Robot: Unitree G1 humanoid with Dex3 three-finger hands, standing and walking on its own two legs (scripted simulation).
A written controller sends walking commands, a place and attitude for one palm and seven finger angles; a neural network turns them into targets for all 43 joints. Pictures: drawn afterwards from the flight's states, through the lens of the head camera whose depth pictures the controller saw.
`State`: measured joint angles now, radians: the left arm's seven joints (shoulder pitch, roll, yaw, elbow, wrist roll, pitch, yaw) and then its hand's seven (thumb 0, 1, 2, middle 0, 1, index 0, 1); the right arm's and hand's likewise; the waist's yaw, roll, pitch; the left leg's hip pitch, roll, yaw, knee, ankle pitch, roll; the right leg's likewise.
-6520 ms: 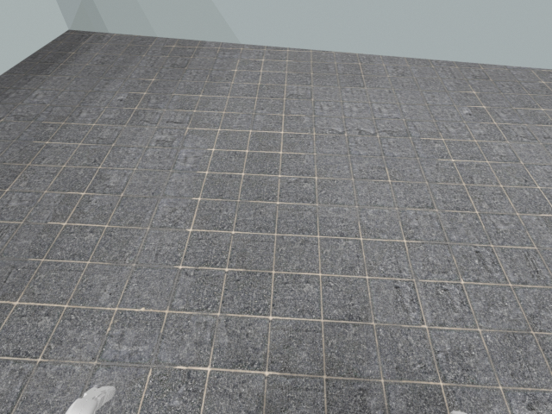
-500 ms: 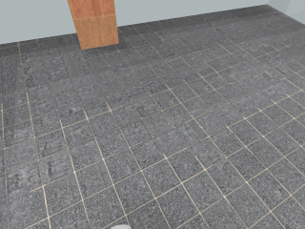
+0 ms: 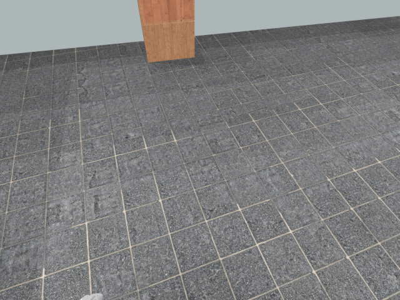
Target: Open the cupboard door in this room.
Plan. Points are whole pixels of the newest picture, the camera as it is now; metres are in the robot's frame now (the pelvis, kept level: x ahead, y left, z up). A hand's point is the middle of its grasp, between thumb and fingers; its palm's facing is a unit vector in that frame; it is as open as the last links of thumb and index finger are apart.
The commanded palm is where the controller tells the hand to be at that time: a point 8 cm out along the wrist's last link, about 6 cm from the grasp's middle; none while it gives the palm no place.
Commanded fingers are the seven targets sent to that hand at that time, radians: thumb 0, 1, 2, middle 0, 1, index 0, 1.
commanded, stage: turn or walk to find it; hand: left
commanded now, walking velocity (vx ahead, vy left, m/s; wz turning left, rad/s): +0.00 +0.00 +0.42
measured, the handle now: out of the picture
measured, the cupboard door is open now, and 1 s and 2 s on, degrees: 0 0 0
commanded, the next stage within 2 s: stand and wait in 0.30 s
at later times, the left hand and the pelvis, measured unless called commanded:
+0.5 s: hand out of the picture -0.06 +0.13 -0.16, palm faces +0.27 -0.93 -0.25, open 7.4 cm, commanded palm none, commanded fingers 0.00 0.90 0.90 -0.20 -0.30 -0.20 -0.30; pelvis -0.03 -0.05 +0.00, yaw +13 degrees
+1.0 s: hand out of the picture -0.08 +0.17 -0.16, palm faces +0.35 -0.89 -0.28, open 7.4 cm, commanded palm none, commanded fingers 0.00 0.90 0.90 -0.20 -0.30 -0.20 -0.30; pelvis -0.08 -0.05 -0.01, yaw +19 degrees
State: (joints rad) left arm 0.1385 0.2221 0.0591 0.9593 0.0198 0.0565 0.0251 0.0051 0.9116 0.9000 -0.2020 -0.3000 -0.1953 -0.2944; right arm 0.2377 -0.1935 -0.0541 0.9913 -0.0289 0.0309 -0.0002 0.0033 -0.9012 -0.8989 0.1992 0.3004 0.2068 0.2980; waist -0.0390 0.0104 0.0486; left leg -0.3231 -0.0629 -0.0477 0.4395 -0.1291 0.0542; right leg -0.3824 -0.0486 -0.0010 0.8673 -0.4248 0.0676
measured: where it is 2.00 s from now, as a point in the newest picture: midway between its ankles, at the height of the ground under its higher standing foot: outside the picture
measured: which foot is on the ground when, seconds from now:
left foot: down 0.00-0.10, up 0.12-0.56, down 0.58-1.00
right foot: up 0.00-0.08, down 0.10-0.60, up 0.62-0.96, down 0.98-1.00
